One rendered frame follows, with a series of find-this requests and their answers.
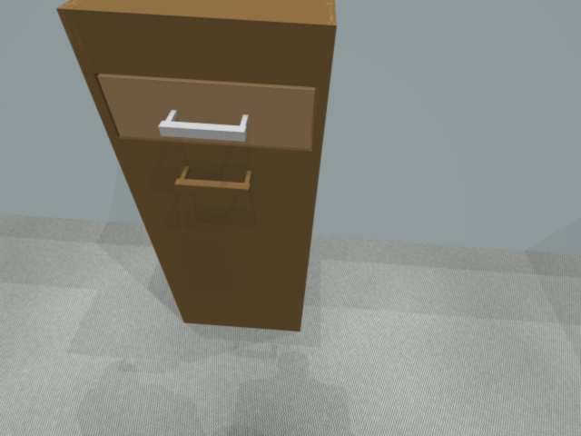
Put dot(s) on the drawer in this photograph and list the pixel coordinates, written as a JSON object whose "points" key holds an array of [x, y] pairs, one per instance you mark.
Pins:
{"points": [[279, 115]]}

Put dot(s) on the handle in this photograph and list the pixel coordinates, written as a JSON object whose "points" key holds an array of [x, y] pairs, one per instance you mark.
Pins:
{"points": [[214, 187], [203, 131]]}

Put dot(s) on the cabinet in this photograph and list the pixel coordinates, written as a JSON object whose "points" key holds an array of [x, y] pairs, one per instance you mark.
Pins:
{"points": [[230, 260]]}

